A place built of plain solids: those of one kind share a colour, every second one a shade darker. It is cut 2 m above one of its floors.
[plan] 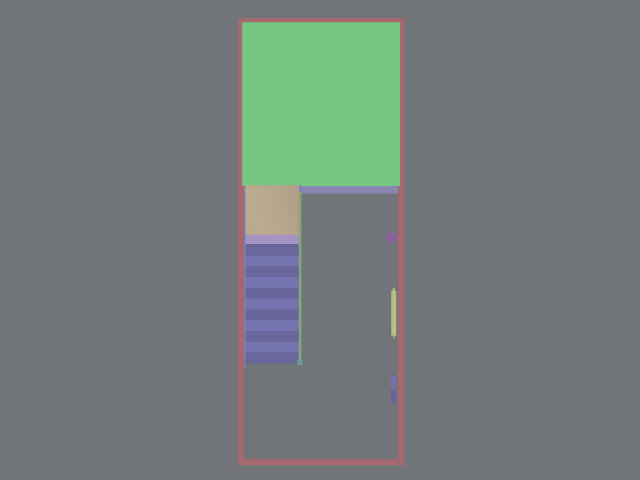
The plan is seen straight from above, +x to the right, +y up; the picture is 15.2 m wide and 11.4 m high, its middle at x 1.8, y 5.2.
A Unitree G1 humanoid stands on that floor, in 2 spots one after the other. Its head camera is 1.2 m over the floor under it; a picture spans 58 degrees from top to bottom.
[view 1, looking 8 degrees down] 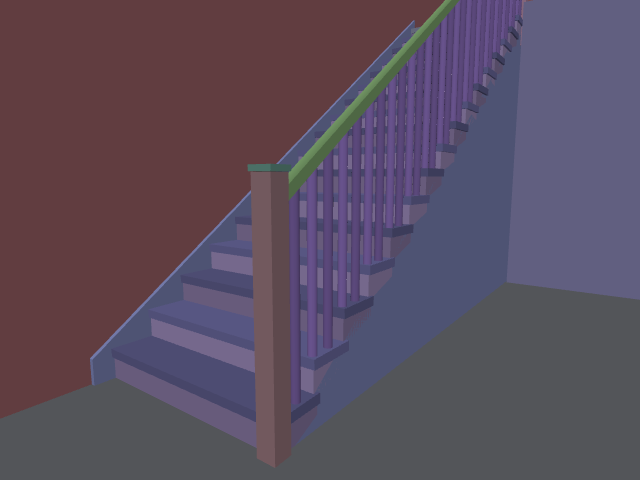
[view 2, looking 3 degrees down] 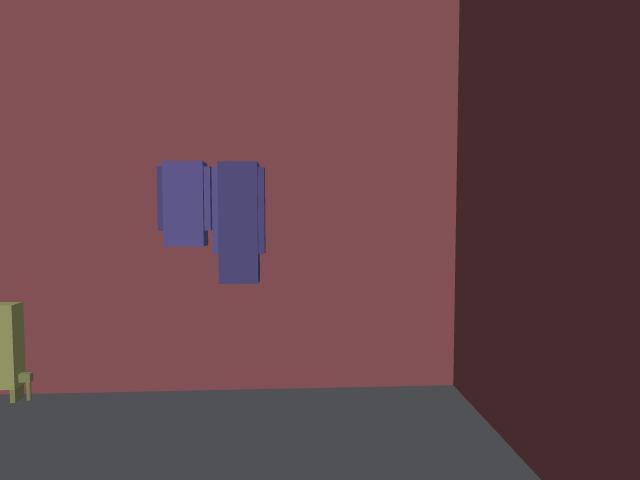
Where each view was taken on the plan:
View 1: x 2.51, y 1.00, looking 126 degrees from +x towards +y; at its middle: riser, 2.89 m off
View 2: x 0.67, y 1.11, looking -3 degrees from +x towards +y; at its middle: wall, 3.00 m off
